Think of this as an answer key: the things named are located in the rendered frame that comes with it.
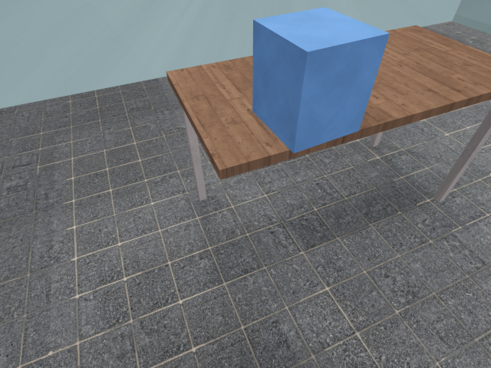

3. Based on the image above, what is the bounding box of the table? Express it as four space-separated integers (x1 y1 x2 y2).
166 25 491 202

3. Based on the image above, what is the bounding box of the carton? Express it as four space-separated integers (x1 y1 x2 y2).
252 7 390 153

